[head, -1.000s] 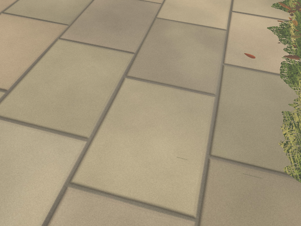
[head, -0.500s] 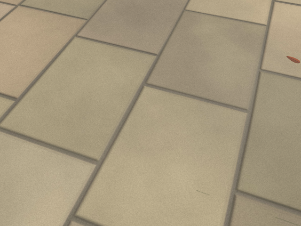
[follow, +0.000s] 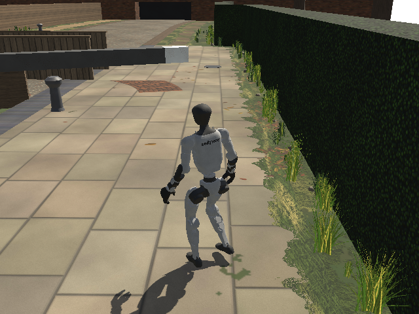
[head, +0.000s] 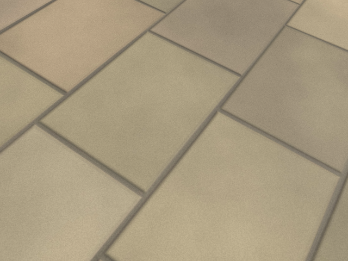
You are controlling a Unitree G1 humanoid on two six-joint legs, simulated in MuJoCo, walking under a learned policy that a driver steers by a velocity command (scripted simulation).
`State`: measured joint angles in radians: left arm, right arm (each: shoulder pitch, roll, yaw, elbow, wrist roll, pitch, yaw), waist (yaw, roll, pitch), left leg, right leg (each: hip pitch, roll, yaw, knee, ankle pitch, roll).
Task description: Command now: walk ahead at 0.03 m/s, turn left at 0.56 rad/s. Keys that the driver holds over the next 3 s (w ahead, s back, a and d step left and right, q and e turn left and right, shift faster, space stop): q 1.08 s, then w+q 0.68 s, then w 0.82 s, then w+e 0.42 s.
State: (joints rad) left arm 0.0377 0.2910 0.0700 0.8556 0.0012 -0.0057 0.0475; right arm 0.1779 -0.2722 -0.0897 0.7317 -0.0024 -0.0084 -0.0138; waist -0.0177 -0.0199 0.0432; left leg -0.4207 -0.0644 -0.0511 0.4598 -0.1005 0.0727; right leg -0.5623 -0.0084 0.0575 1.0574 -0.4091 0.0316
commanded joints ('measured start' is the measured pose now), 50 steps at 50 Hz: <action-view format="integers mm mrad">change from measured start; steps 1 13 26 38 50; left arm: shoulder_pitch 62 222 155 39 56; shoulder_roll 62 155 169 135 94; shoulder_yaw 15 44 44 39 29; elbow -35 -18 -133 -219 -216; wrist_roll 0 1 9 15 4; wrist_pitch -1 -37 5 -11 -7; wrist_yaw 12 -28 7 -28 -25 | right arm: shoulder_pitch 4 -28 -70 120 -26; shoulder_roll -166 -129 -88 -254 -215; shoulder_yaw -43 -27 -12 -63 -36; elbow -83 -157 -226 -234 -225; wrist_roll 5 21 20 -20 7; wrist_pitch -6 42 50 18 23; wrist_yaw -21 -38 4 22 -12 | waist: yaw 23 63 81 -60 10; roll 133 103 -152 211 173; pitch -196 -178 -91 -230 -139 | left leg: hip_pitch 205 16 -235 450 237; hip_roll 235 93 91 447 238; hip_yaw -302 -358 26 -434 -326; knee -144 24 507 -96 -90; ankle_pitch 76 -175 -259 465 87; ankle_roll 164 28 -175 301 164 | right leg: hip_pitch -2 438 540 -146 28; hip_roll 10 -97 -284 -41 14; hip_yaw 22 93 24 -28 13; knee -111 -710 -742 161 -217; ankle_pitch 46 217 535 -266 61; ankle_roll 22 -67 -252 39 46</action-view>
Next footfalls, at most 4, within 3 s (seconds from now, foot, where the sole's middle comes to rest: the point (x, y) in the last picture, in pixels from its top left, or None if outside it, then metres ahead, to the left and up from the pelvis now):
0.26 right None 0.09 -0.15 -0.77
0.70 left None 0.01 0.10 -0.77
1.16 right None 0.14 -0.07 -0.77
1.64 left None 0.06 0.31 -0.77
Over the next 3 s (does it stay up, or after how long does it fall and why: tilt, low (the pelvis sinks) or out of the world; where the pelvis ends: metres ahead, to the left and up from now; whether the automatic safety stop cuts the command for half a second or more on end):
stays up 0.34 0.85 0.01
